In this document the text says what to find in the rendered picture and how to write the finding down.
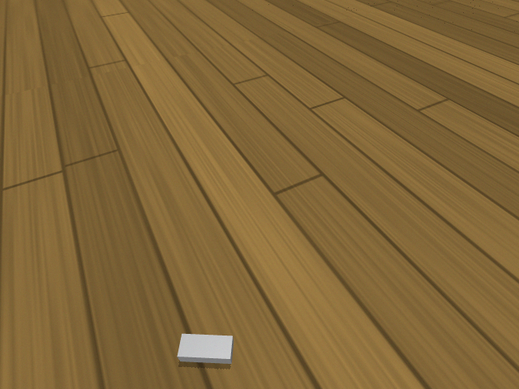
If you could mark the carton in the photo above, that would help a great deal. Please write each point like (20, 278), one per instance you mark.
(206, 348)

